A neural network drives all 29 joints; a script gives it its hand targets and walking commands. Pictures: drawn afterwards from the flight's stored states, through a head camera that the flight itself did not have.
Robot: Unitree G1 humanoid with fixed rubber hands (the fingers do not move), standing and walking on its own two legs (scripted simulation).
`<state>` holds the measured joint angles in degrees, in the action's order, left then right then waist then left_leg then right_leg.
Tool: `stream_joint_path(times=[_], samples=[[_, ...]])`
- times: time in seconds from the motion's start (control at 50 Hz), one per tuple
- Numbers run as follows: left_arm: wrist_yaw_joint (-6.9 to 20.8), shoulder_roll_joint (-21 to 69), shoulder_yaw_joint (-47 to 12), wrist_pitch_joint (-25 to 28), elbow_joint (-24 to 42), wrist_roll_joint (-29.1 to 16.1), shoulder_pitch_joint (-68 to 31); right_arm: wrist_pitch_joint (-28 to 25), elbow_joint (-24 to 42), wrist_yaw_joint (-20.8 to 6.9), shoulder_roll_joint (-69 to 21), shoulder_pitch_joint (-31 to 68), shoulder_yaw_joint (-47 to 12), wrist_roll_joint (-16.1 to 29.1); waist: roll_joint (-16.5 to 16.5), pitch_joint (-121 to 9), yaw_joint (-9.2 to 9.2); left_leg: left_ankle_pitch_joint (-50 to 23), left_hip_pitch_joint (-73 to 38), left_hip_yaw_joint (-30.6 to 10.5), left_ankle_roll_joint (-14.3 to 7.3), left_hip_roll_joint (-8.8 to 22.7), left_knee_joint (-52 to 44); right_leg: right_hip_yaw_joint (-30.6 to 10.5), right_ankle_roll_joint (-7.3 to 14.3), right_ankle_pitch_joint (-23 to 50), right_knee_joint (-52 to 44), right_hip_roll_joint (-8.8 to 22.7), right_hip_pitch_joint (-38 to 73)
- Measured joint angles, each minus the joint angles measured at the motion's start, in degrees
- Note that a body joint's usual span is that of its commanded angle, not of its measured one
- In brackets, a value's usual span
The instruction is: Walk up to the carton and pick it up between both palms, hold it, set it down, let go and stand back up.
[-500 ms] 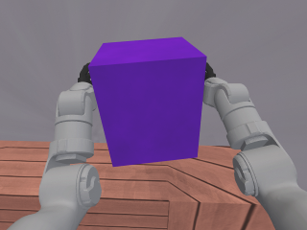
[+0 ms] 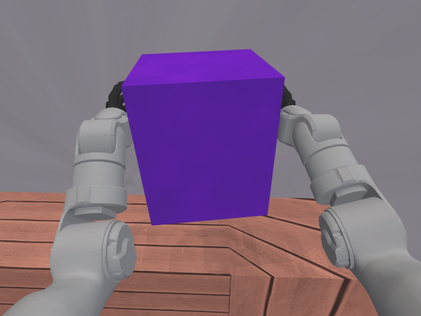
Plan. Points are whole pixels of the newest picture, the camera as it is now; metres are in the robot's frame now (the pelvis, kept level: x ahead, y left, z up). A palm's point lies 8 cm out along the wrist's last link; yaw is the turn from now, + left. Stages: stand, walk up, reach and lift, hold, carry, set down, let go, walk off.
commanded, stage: hold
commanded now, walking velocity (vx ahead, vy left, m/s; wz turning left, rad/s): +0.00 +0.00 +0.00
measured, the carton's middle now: (203, 133) +0.37 -0.01 +0.26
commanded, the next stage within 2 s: none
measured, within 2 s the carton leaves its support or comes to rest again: neither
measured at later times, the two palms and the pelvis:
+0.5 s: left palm (114, 124) +0.37 +0.15 +0.29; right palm (281, 121) +0.36 -0.15 +0.28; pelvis +0.00 +0.00 +0.00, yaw +0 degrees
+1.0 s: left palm (114, 125) +0.37 +0.15 +0.29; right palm (284, 119) +0.36 -0.15 +0.29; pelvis +0.00 +0.00 +0.00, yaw +0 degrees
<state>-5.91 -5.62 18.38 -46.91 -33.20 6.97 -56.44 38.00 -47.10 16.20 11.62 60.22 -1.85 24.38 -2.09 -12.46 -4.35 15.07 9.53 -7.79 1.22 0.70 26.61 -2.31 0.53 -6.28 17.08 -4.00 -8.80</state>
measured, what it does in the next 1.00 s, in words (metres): stands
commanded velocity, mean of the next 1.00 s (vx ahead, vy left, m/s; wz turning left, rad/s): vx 0.00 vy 0.00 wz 0.00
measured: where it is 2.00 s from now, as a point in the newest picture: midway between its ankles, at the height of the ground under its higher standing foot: outside the picture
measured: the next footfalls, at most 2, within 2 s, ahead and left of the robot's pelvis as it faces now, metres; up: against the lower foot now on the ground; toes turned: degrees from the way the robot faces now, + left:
none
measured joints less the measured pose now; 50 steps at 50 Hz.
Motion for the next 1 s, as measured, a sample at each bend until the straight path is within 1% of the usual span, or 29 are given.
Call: stream_joint_path(times=[0.18,0.36,0.66,0.74,0.84,1.0], samples=[[0.3,0.1,0.1,0.0,0.8,0.2,0.8,-0.2,1.7,0.2,-0.1,-1.7,-1.1,0.1,0.0,0.5,-0.07,0.1,-0.8,-0.3,0.1,0.2,-0.3,0.2,0.2,0.0,-0.6,-0.2,1.0],[0.4,0.0,-0.6,0.1,2.1,-0.2,1.9,-0.3,3.0,0.5,-0.5,-2.8,-0.8,-0.1,0.3,0.6,-0.28,0.1,-0.5,-0.5,0.1,0.1,0.0,0.5,0.1,0.0,-0.5,-0.1,0.9],[0.3,0.0,-0.9,0.0,1.8,0.2,1.4,-0.4,1.3,0.2,-0.5,-1.2,0.5,0.0,0.8,0.4,-0.42,0.1,-0.1,-0.1,-0.1,-0.1,0.3,0.1,-0.1,0.1,-0.1,0.1,0.4],[0.3,1.0,-0.2,-0.1,2.8,0.6,2.3,0.5,2.8,0.3,0.4,-2.2,-1.0,0.5,0.6,-0.1,-0.39,0.1,-0.3,-0.2,-0.2,-0.1,0.2,0.1,-0.2,0.3,-0.9,0.1,0.9],[0.2,1.6,0.2,-0.6,3.5,0.8,3.5,1.2,2.6,0.4,0.2,-2.3,-0.7,0.5,0.4,-0.6,-0.54,0.1,-0.4,-0.2,-0.3,-0.2,0.1,0.1,-0.3,0.2,-0.8,0.2,0.9],[0.0,1.5,0.6,-0.8,2.8,0.5,2.6,1.4,1.7,0.3,0.1,-1.3,0.0,0.2,0.2,-1.2,-0.16,0.0,0.3,0.2,-0.4,-0.2,0.2,-0.3,-0.3,0.3,-0.5,0.2,0.1]])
